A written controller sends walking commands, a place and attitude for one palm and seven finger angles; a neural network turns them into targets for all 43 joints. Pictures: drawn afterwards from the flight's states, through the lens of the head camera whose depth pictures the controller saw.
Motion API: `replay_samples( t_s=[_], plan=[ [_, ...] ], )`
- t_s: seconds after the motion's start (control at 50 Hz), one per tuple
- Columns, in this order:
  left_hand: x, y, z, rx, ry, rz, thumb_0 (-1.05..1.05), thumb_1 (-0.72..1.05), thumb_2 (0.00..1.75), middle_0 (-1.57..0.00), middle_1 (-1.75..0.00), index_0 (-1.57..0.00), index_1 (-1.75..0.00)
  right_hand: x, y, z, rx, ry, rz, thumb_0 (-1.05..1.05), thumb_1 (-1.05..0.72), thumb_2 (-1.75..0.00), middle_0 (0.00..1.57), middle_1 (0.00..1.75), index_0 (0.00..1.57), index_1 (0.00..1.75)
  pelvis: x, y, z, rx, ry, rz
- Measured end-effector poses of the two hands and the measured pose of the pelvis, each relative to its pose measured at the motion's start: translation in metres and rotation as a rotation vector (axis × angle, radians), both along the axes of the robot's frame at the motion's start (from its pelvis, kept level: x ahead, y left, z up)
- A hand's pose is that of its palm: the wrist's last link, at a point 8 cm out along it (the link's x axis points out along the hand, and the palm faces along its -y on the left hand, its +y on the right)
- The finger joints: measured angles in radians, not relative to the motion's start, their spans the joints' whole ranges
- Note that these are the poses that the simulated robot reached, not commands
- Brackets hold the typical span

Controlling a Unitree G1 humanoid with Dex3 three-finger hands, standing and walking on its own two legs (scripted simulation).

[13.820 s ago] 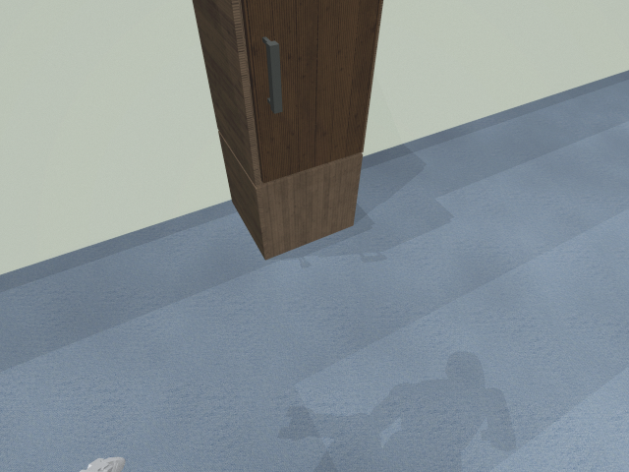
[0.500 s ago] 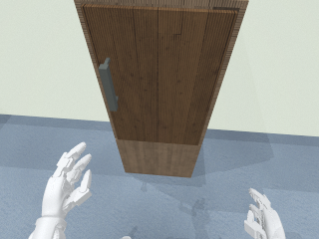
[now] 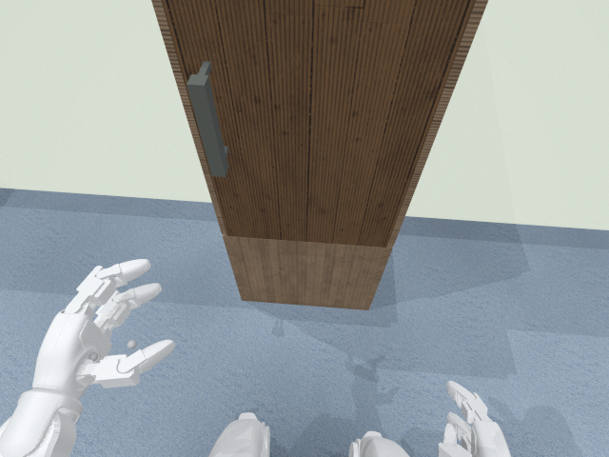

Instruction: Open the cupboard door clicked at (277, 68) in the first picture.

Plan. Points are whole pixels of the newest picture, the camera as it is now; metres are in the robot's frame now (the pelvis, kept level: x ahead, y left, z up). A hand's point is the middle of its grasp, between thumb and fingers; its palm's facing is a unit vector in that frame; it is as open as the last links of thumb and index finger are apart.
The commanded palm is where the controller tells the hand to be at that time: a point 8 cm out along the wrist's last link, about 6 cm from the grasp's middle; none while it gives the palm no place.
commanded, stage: raise the hand with hooked fingers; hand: left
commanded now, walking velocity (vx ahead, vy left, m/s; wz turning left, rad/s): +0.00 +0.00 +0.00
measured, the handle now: (213, 122) +0.58 +0.18 +0.09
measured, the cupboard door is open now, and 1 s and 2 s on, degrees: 0 0 0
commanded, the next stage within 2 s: move the hooked fingers beside the handle in 1.32 s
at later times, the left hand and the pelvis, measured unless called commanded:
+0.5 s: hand (82, 305) +0.27 +0.26 +0.08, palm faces -0.01 -1.00 -0.06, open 13.5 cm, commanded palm +0.25 +0.32 +0.09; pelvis +0.01 +0.02 +0.02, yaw +0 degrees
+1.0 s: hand (65, 262) +0.30 +0.28 +0.11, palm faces -0.03 -1.00 -0.03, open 14.0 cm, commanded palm +0.28 +0.33 +0.11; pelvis +0.01 +0.01 +0.04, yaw +0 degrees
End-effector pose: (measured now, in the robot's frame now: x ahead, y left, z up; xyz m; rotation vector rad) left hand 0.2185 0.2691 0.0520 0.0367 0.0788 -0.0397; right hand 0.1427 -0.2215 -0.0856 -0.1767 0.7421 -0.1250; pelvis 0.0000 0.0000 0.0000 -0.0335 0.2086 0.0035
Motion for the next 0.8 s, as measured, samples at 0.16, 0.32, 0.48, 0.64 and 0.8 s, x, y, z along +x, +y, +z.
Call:
replay_samples(
  t_s=[0.16, 0.32, 0.48, 0.64, 0.8],
  plan=[
    [0.003, 0.017, 0.008, 0.015, -0.031, 0.018, 0.00, 0.00, 0.51, -0.26, -0.88, -0.27, -0.88, -0.012, -0.018, 0.016, -0.085, 0.012, -0.013, 0.02, -0.90, -0.89, 0.20, 0.30, 0.20, 0.30, 0.001, 0.011, 0.007, -0.001, -0.012, 0.001],
    [0.013, 0.032, 0.020, 0.014, -0.058, 0.015, 0.00, -0.18, 0.43, -0.28, -1.00, -0.28, -1.00, 0.011, -0.018, 0.040, -0.125, -0.064, 0.008, 0.02, -0.90, -0.89, 0.20, 0.29, 0.20, 0.30, 0.005, 0.017, 0.014, -0.008, -0.037, 0.005],
    [0.026, 0.047, 0.034, 0.020, -0.057, 0.027, 0.00, -0.37, 0.35, -0.29, -1.11, -0.29, -1.12, 0.033, 0.003, 0.051, -0.092, -0.112, 0.058, 0.02, -0.90, -0.89, 0.20, 0.29, 0.20, 0.30, 0.010, 0.020, 0.022, -0.010, -0.055, 0.010],
    [0.037, 0.064, 0.050, 0.018, -0.065, 0.039, -0.01, -0.47, 0.31, -0.30, -1.18, -0.30, -1.18, 0.035, 0.012, 0.049, -0.068, -0.090, 0.080, 0.01, -0.90, -0.89, 0.20, 0.30, 0.20, 0.30, 0.013, 0.019, 0.027, -0.009, -0.067, 0.012],
    [0.053, 0.074, 0.062, 0.016, -0.064, 0.028, -0.01, -0.49, 0.30, -0.30, -1.20, -0.30, -1.20, 0.022, 0.000, 0.047, -0.086, -0.043, 0.052, 0.02, -0.90, -0.89, 0.20, 0.30, 0.20, 0.30, 0.014, 0.017, 0.032, -0.005, -0.075, 0.008]
  ],
)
